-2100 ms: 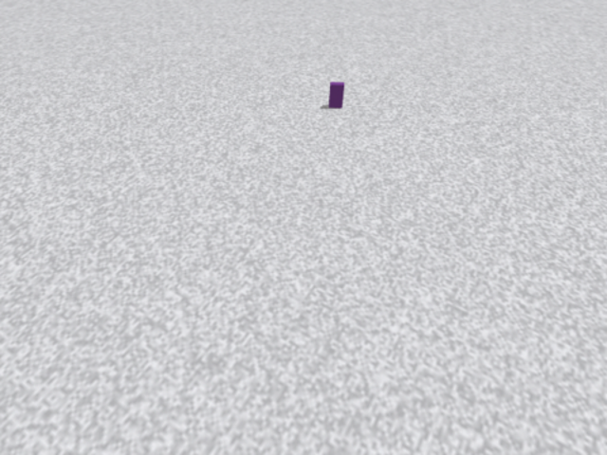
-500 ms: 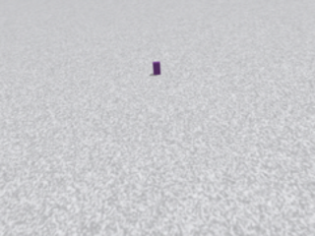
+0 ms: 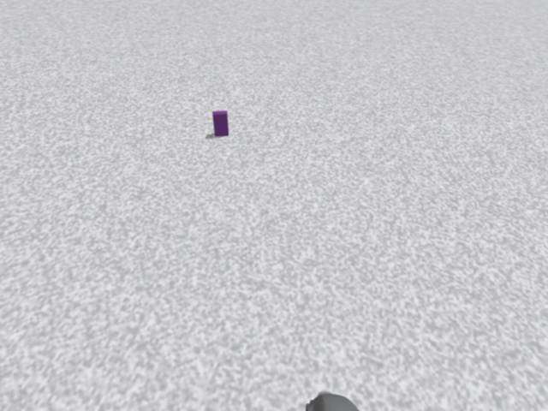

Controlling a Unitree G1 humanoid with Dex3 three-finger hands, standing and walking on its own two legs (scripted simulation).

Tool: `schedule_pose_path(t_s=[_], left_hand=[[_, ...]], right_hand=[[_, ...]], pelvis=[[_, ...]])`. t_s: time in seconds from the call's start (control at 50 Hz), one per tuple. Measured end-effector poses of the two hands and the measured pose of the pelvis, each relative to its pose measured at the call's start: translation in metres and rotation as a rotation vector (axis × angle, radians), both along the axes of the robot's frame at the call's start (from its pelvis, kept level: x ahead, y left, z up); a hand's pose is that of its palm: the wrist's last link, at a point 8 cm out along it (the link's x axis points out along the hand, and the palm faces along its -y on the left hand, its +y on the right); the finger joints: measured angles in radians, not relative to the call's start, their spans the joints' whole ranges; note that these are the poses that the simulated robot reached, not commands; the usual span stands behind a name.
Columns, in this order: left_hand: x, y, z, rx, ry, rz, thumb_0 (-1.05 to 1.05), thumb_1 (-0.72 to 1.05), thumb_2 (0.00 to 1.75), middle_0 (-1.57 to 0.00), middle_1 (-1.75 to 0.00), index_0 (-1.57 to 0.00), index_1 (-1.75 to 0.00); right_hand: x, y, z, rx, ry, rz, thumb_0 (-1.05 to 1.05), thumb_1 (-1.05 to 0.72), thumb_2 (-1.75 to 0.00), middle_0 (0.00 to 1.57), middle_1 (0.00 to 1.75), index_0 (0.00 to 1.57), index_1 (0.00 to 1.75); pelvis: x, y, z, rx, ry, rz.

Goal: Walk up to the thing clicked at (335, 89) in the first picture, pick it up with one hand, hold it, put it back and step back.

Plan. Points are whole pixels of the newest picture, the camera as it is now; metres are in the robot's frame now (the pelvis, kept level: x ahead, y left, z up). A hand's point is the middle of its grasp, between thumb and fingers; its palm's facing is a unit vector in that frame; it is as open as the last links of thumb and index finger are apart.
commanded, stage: walk up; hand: left
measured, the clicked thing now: (220, 123) +1.67 +0.25 -0.70
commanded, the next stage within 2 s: none
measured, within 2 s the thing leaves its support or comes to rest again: neither
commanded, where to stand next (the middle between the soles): +1.36 +0.03 m, yaw +0 degrees
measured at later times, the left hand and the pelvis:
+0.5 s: hand (139, 303) +0.33 +0.25 -0.13, palm faces +0.00 -0.93 -0.38, open 7.4 cm; pelvis +0.29 -0.03 +0.00, yaw +1 degrees
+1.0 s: hand (154, 183) +0.65 +0.29 -0.13, palm faces -0.08 -0.93 -0.35, open 7.4 cm; pelvis +0.56 +0.01 +0.00, yaw +0 degrees
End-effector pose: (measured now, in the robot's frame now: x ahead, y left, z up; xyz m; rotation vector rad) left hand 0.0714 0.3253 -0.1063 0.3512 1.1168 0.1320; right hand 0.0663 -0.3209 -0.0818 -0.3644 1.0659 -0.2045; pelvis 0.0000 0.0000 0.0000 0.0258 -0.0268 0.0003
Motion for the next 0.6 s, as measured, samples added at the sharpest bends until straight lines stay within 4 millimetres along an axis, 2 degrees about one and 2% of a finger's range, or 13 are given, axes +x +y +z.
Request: schedule_pose_path(t_s=[0.06, 0.12, 0.2, 0.24, 0.3, 0.42, 0.52, 0.6], left_hand=[[0.059, -0.004, 0.012, 0.011, -0.034, -0.04, 0.0, 0.91, 0.9, -0.2, -0.29, -0.2, -0.29], [0.116, -0.011, 0.021, 0.034, -0.061, -0.066, 0.0, 0.91, 0.9, -0.2, -0.29, -0.2, -0.29], [0.189, -0.024, 0.021, 0.081, -0.122, -0.066, 0.0, 0.91, 0.9, -0.2, -0.3, -0.2, -0.3], [0.213, -0.032, 0.021, 0.092, -0.162, -0.048, 0.0, 0.91, 0.9, -0.2, -0.3, -0.2, -0.29], [0.23, -0.044, 0.026, 0.076, -0.162, -0.017, 0.0, 0.91, 0.9, -0.2, -0.29, -0.2, -0.29], [0.24, -0.046, 0.026, 0.054, -0.061, 0.039, 0.0, 0.9, 0.9, -0.2, -0.3, -0.2, -0.3], [0.255, -0.03, 0.013, 0.037, 0.012, 0.09, 0.0, 0.9, 0.9, -0.2, -0.3, -0.21, -0.3], [0.279, -0.007, -0.008, 0.023, 0.066, 0.13, 0.0, 0.9, 0.9, -0.2, -0.3, -0.21, -0.3]], right_hand=[[0.008, -0.008, -0.008, 0.013, 0.059, -0.027, 0.0, -0.9, -0.9, 0.21, 0.3, 0.2, 0.3], [0.026, -0.019, -0.021, 0.031, 0.105, -0.059, 0.0, -0.9, -0.9, 0.21, 0.3, 0.2, 0.3], [0.066, -0.04, -0.05, 0.044, 0.153, -0.081, 0.0, -0.9, -0.9, 0.21, 0.3, 0.2, 0.3], [0.095, -0.045, -0.06, 0.047, 0.173, -0.074, 0.0, -0.9, -0.9, 0.21, 0.3, 0.2, 0.3], [0.149, -0.043, -0.057, 0.061, 0.154, -0.043, 0.01, -0.91, -0.9, 0.2, 0.3, 0.2, 0.3], [0.263, -0.031, -0.033, 0.081, 0.046, 0.044, 0.0, -0.91, -0.9, 0.2, 0.3, 0.2, 0.3], [0.347, -0.019, -0.016, 0.058, 0.017, 0.106, 0.0, -0.91, -0.9, 0.2, 0.3, 0.2, 0.3], [0.416, -0.004, -0.01, 0.02, -0.015, 0.131, 0.0, -0.9, -0.9, 0.2, 0.3, 0.2, 0.3]], pelvis=[[0.035, -0.004, 0.001, 0.003, 0.001, -0.002], [0.075, -0.012, -0.003, 0.01, 0.004, -0.008], [0.135, -0.031, -0.021, 0.004, 0.001, -0.003], [0.157, -0.038, -0.026, -0.015, -0.006, -0.004], [0.187, -0.04, -0.017, -0.026, -0.012, 0.002], [0.247, -0.039, 0.0, -0.043, -0.004, 0.008], [0.302, -0.029, 0.0, -0.058, 0.0, 0.021], [0.353, -0.011, -0.011, -0.069, -0.001, 0.031]])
